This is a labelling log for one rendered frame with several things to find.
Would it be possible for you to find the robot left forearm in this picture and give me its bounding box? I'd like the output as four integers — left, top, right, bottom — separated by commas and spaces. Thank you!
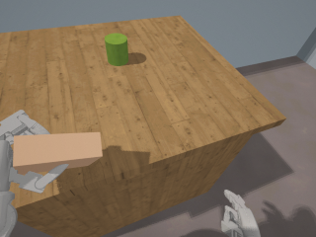
0, 191, 18, 237

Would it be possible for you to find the left robot hand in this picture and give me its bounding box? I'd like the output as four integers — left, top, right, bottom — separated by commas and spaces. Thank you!
0, 110, 68, 194

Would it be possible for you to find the table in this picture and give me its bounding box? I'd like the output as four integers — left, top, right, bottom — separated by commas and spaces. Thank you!
0, 15, 286, 237

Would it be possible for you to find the sponge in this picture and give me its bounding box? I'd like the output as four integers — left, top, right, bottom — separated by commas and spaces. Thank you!
13, 132, 103, 175

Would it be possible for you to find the right robot hand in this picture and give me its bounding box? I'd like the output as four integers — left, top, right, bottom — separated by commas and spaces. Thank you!
221, 190, 261, 237

